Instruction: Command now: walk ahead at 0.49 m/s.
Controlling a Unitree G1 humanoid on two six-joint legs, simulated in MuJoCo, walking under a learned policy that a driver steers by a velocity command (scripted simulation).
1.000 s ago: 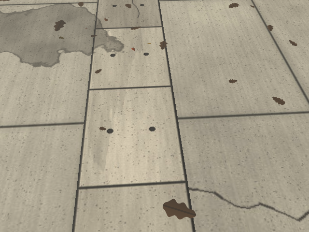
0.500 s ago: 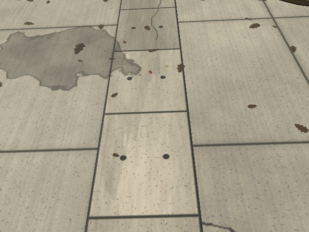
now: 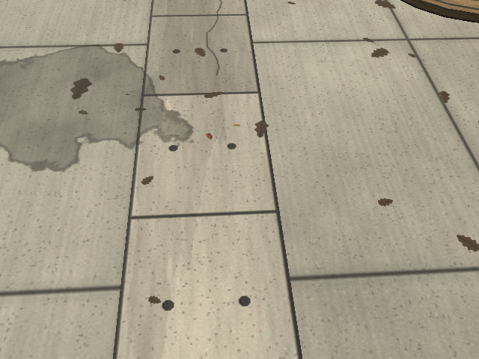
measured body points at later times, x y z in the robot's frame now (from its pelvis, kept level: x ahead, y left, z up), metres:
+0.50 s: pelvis +0.28 -0.04 +0.00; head +0.29 -0.04 +0.45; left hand +0.25 +0.21 -0.15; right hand +0.35 -0.28 -0.15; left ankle +0.32 +0.11 -0.66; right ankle +0.28 -0.09 -0.75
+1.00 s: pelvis +0.54 +0.04 -0.01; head +0.57 +0.06 +0.44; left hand +0.56 +0.31 -0.14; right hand +0.66 -0.20 -0.14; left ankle +0.55 +0.08 -0.75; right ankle +0.56 -0.11 -0.66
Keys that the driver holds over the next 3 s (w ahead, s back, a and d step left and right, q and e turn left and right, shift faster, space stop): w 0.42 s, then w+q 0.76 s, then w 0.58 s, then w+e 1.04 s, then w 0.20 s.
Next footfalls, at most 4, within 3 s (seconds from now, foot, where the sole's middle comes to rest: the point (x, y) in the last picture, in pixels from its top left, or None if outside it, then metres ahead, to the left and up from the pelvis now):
0.26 right None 0.32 -0.09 -0.78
0.82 left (209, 324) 0.59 0.09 -0.78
1.38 right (219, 219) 0.96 0.07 -0.78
1.90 left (134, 189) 1.09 0.37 -0.78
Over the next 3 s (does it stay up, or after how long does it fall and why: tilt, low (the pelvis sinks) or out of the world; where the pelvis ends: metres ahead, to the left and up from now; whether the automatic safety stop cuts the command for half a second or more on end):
stays up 1.55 0.34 -0.02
